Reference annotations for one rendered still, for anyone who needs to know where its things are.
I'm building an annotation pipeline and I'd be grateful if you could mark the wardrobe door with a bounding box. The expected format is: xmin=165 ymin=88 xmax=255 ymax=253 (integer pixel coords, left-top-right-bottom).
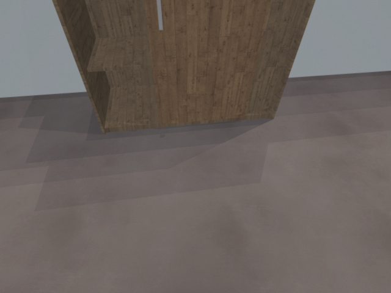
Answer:
xmin=246 ymin=0 xmax=307 ymax=113
xmin=144 ymin=0 xmax=271 ymax=125

